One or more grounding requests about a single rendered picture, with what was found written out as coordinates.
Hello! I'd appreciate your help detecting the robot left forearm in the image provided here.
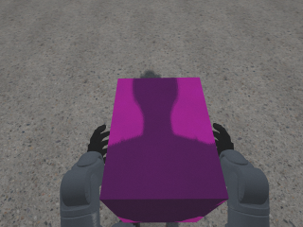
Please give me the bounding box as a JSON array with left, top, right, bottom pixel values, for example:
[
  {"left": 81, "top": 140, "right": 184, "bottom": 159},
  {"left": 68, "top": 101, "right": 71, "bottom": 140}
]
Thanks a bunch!
[{"left": 60, "top": 151, "right": 105, "bottom": 227}]

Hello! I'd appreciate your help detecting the right robot hand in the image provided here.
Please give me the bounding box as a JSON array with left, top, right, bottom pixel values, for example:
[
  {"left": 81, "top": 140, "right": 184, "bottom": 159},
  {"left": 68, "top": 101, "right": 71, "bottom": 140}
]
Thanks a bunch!
[{"left": 213, "top": 123, "right": 234, "bottom": 157}]

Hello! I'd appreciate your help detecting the carton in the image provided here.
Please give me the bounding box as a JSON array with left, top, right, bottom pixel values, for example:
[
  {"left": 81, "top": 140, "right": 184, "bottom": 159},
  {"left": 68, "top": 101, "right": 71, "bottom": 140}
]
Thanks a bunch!
[{"left": 99, "top": 77, "right": 229, "bottom": 223}]

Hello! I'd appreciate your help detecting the robot right forearm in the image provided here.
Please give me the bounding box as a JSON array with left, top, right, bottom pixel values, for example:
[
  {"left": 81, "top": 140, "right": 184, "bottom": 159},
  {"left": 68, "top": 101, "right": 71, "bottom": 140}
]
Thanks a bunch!
[{"left": 219, "top": 149, "right": 270, "bottom": 227}]

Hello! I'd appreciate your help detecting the left robot hand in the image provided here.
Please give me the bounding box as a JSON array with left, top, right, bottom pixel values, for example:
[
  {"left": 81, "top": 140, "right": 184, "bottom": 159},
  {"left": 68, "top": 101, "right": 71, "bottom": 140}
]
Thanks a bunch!
[{"left": 87, "top": 124, "right": 110, "bottom": 164}]

